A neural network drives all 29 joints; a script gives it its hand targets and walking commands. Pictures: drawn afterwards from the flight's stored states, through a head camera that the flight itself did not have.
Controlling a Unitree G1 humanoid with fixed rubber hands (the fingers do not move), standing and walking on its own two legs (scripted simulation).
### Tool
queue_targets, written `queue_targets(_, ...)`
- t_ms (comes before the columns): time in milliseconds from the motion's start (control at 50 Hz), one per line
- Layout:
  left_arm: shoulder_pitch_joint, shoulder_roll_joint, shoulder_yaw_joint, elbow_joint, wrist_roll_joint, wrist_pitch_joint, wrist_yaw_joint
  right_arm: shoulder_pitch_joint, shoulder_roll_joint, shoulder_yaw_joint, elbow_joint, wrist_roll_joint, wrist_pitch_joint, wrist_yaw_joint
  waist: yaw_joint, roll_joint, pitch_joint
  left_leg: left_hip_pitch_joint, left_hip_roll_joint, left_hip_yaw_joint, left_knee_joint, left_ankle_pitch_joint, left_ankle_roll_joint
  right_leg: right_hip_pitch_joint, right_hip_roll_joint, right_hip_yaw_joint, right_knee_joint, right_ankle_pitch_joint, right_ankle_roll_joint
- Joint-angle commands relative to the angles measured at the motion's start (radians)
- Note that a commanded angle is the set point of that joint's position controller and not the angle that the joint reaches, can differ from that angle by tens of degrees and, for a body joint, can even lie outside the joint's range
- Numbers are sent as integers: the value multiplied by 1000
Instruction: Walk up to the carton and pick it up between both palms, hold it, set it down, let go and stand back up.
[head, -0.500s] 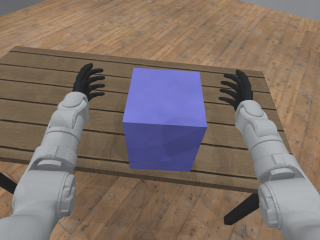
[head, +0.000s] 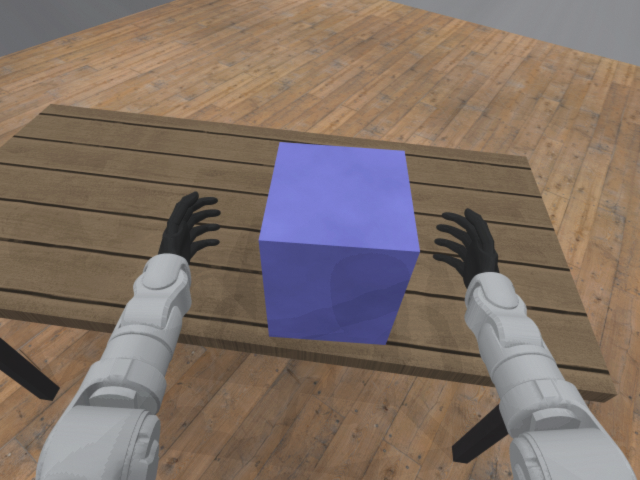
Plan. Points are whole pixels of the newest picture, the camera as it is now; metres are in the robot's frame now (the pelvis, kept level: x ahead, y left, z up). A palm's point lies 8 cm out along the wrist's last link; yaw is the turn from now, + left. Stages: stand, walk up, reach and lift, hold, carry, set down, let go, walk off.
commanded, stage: set down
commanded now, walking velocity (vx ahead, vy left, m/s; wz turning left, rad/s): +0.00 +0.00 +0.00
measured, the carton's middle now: (334, 247) +0.47 -0.01 -0.02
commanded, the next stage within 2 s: let go in 1.90 s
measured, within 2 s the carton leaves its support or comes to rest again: neither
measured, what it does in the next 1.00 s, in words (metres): stands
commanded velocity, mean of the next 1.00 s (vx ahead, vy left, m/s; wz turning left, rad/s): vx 0.00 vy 0.00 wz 0.00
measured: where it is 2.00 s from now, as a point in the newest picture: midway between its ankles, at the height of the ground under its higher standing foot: outside the picture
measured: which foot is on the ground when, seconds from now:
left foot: down 0.00-1.00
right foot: down 0.00-1.00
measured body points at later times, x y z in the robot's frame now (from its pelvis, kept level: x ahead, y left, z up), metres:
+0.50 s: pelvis +0.01 +0.00 +0.00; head +0.02 +0.02 +0.45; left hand +0.32 +0.21 -0.01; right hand +0.31 -0.21 -0.01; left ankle +0.01 +0.12 -0.74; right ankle +0.02 -0.08 -0.74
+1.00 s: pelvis +0.02 +0.00 -0.01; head +0.02 +0.01 +0.44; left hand +0.26 +0.21 -0.05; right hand +0.25 -0.21 -0.05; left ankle +0.01 +0.12 -0.74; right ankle +0.02 -0.08 -0.74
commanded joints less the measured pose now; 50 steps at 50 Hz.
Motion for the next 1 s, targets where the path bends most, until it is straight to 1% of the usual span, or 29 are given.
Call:
queue_targets(0, -390, 119, 6, -177, -6, -104, 11, -376, -154, -41, -169, -14, -85, 8, -2, 41, -386, 140, -16, -26, -16, 156, -9, 149, -25, 57, -42, 120, 60)
queue_targets(40, -369, 113, -6, -185, -5, -142, 20, -350, -156, -51, -163, -18, -111, 11, -6, 55, -423, 140, -13, -28, -6, 162, -15, 142, -27, 61, -32, 122, 55)
queue_targets(80, -298, 96, -8, -160, -2, -162, 21, -297, -151, -37, -137, -17, -132, 14, -6, 35, -395, 145, -14, -31, 0, 185, -15, 159, -23, 60, -27, 156, 56)
queue_targets(140, -243, 95, -22, -150, -7, -204, 16, -239, -145, -23, -118, -3, -166, 11, -15, 38, -366, 125, -15, -36, 1, 190, -15, 159, -28, 68, -22, 166, 52)
queue_targets(220, -126, 79, -25, -185, 7, -269, 14, -130, -136, -8, -140, 11, -235, 20, -9, 45, -366, 135, -15, -46, 13, 228, -21, 174, -29, 70, -15, 181, 44)
queue_targets(260, -96, 77, -30, -175, 14, -291, 15, -115, -136, -3, -138, 11, -259, 29, -3, 43, -331, 127, -12, -47, 9, 206, -19, 158, -30, 73, -19, 147, 39)
queue_targets(300, -79, 70, -55, -191, -2, -318, 19, -91, -138, -19, -151, 1, -283, 35, -15, 49, -328, 110, -13, -47, 14, 188, -19, 143, -31, 77, -16, 126, 36)
queue_targets(320, -18, 67, -44, -181, 6, -330, 23, -38, -124, 2, -137, 10, -291, 39, 5, 34, -289, 114, -11, -52, 9, 187, -17, 145, -29, 80, -16, 121, 35)
queue_targets(340, -34, 76, -53, -185, -1, -341, 20, -46, -125, -9, -146, 7, -299, 42, -7, 40, -283, 102, -12, -52, 13, 175, -14, 144, -35, 87, -16, 115, 34)
queue_targets(360, -41, 73, -55, -184, -5, -351, 21, -53, -120, -2, -152, 10, -306, 45, -1, 35, -290, 79, -10, -52, 15, 163, -8, 147, -39, 94, -6, 115, 33)
queue_targets(380, 53, 64, -60, -192, -1, -372, 22, 30, -109, 10, -160, 10, -327, 47, 2, 32, -298, 96, -11, -53, 20, 187, -10, 169, -40, 95, 3, 146, 34)
queue_targets(400, 14, 72, -62, -207, -9, -390, 23, -7, -119, -1, -185, 6, -344, 46, -1, 25, -320, 92, -11, -57, 28, 192, -10, 155, -39, 93, 8, 153, 35)
queue_targets(420, 27, 72, -68, -183, -13, -397, 22, 1, -115, 4, -168, 3, -351, 48, -1, 19, -301, 82, -11, -54, 30, 181, -7, 153, -40, 97, 13, 150, 36)
queue_targets(460, 87, 59, -73, -210, -15, -422, 26, 73, -113, -6, -147, 8, -378, 54, -1, 44, -292, 97, -5, -60, 34, 192, -12, 141, -37, 94, 21, 141, 25)
queue_targets(480, 61, 73, -86, -206, -24, -433, 26, 40, -117, -8, -151, 4, -387, 55, -8, 42, -294, 89, -7, -63, 43, 181, -10, 126, -39, 99, 20, 126, 27)
queue_targets(500, 144, 44, -89, -185, -14, -437, 24, 123, -101, 2, -104, 3, -396, 59, -10, 45, -261, 95, -5, -63, 43, 201, -12, 138, -37, 100, 26, 150, 25)
queue_targets(520, 159, 53, -77, -187, -3, -442, 20, 124, -106, 7, -108, 8, -409, 59, 4, 48, -255, 95, -5, -67, 44, 207, -14, 143, -37, 101, 24, 155, 23)
queue_targets(540, 157, 57, -85, -183, -8, -446, 17, 123, -111, -4, -111, -2, -423, 57, -8, 45, -252, 97, -6, -60, 48, 210, -14, 148, -39, 99, 25, 162, 26)
queue_targets(560, 213, 51, -79, -188, 1, -455, 14, 177, -95, 8, -101, 0, -439, 58, 0, 42, -235, 108, -9, -61, 54, 225, -14, 164, -39, 105, 29, 188, 28)
queue_targets(600, 211, 56, -86, -196, -7, -470, 11, 179, -96, 4, -101, -8, -466, 57, -8, 36, -225, 100, -10, -60, 53, 216, -13, 159, -42, 105, 32, 186, 29)
queue_targets(620, 246, 57, -84, -187, 0, -477, 9, 206, -85, 14, -89, -7, -477, 60, 0, 28, -209, 101, -9, -62, 52, 204, -12, 163, -39, 107, 31, 176, 30)
queue_targets(660, 266, 58, -82, -180, -6, -486, 5, 223, -79, 10, -89, -22, -493, 63, 0, 10, -204, 95, -11, -57, 52, 191, -4, 157, -44, 107, 32, 172, 31)
queue_targets(760, 305, 62, -100, -204, -13, -498, 13, 267, -78, 2, -78, -35, -525, 69, -2, 31, -162, 104, -7, -50, 55, 160, -10, 138, -41, 106, 34, 130, 26)
queue_targets(780, 308, 58, -108, -202, -19, -494, 14, 275, -82, -4, -81, -41, -526, 69, -11, 36, -156, 98, -7, -53, 52, 154, -9, 136, -46, 107, 31, 127, 22)
queue_targets(820, 310, 77, -102, -213, -22, -487, 16, 278, -74, -1, -83, -43, -521, 71, -4, 24, -152, 92, -6, -48, 47, 126, -5, 140, -46, 109, 32, 105, 25)
queue_targets(880, 341, 78, -99, -187, -6, -449, 14, 313, -75, 7, -54, -61, -497, 71, 3, 38, -117, 93, -4, -43, 34, 114, -6, 151, -52, 113, 20, 87, 20)
queue_targets(900, 343, 90, -94, -215, -12, -445, 17, 319, -72, 1, -81, -59, -497, 69, 1, 31, -130, 107, -4, -42, 34, 115, -4, 156, -52, 111, 19, 90, 22)
queue_targets(940, 376, 89, -95, -206, -11, -424, 12, 341, -69, 20, -95, -61, -487, 68, 5, 20, -125, 113, -5, -38, 30, 141, -3, 185, -53, 113, 13, 136, 23)
queue_targets(980, 394, 96, -93, -241, -16, -410, 7, 375, -58, 17, -118, -72, -477, 65, 7, 29, -120, 134, -8, -33, 21, 150, -1, 193, -59, 114, 8, 153, 27)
